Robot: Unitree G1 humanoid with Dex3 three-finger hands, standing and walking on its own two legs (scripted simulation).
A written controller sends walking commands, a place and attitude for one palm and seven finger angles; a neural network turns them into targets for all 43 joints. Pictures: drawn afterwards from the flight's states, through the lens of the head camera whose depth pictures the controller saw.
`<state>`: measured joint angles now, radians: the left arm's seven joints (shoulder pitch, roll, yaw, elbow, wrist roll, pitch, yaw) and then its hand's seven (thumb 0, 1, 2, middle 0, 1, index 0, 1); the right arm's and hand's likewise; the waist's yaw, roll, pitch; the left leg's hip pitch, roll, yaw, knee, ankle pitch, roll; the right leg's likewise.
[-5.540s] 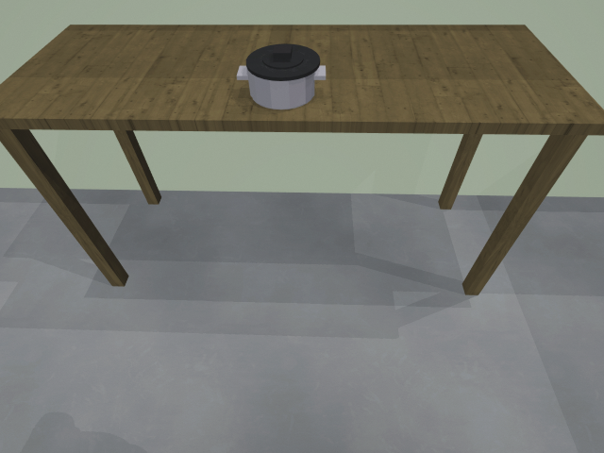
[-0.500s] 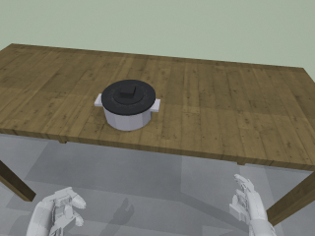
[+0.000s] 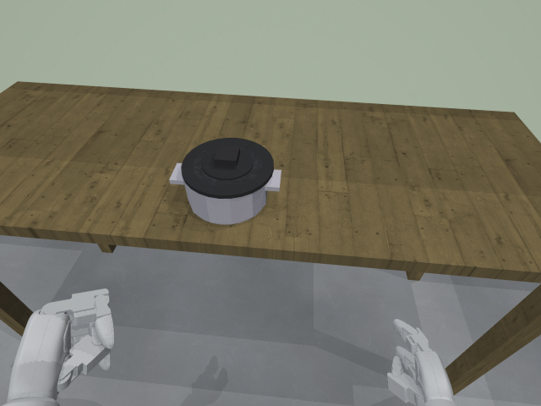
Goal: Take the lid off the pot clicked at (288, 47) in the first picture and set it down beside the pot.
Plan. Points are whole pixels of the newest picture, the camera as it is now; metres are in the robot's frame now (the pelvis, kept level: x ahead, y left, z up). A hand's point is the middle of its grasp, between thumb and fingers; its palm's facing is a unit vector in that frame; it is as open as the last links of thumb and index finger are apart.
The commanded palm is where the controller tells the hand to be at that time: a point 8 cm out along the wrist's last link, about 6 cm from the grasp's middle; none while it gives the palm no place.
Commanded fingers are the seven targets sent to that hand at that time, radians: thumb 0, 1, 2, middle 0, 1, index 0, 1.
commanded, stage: raise the hand higher, near the body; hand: left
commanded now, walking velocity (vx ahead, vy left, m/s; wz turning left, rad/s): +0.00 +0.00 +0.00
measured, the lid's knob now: (227, 156) +0.50 +0.15 +0.11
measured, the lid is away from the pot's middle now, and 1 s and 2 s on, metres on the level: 0.01 0.01 0.01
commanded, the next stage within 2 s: reach forward and open the fingers in 0.44 s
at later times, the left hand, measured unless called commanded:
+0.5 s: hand (95, 298) +0.17 +0.22 +0.16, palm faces +0.36 -0.86 -0.37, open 3.1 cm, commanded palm +0.12 +0.26 +0.18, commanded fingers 0.00 0.90 0.90 -1.30 -1.50 -1.30 -1.50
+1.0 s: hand (78, 291) +0.19 +0.25 +0.14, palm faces -0.07 -0.10 -0.99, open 3.8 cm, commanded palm +0.18 +0.25 +0.21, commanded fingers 0.00 0.10 1.40 -1.06 -0.65 -1.06 -0.65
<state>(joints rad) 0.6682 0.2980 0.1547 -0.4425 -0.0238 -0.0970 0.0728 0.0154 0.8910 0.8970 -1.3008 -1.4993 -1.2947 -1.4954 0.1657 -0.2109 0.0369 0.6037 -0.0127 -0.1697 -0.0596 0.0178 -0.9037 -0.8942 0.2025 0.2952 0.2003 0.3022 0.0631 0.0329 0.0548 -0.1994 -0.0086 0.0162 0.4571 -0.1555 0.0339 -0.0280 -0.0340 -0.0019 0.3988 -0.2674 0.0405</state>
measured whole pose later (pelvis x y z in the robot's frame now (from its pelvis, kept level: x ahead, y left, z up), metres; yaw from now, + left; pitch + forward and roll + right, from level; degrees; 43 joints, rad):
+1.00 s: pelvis -0.01 -0.02 +0.00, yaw +2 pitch -5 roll -1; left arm 0.27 0.69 0.11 -0.39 0.67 0.13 -0.24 0.00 0.40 1.20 -1.18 -0.98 -1.17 -0.98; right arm 0.06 -0.29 0.04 0.58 0.02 0.07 -0.07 0.02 -0.91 -0.89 0.20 0.29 0.20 0.30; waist 0.11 0.15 0.02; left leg -0.26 0.00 -0.02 0.48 -0.14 0.02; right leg -0.10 -0.02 -0.04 0.46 -0.28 0.03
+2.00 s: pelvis -0.03 -0.02 +0.00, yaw +2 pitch -5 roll -1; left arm -0.43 0.62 -0.12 0.06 0.77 0.17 -0.43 0.00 -0.38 1.57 -0.86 -0.08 -0.85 -0.08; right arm 0.06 -0.28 0.07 0.63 0.03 0.07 -0.04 0.02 -0.91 -0.89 0.20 0.29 0.20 0.30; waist 0.08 0.12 0.05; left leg -0.26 -0.01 -0.01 0.41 -0.07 0.02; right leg -0.13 -0.03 -0.02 0.47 -0.25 0.02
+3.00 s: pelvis +0.01 -0.02 +0.00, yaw +2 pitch +1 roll +0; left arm -0.78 0.52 -0.26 0.36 0.81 0.29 -0.47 0.00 -0.37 1.57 -0.85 -0.08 -0.85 -0.08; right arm 0.07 -0.28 0.05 0.63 0.06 0.18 0.00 0.01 -0.91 -0.89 0.20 0.29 0.20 0.30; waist 0.02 0.10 0.01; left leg -0.34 -0.03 -0.01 0.47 -0.15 0.02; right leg -0.20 -0.04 -0.02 0.50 -0.33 0.02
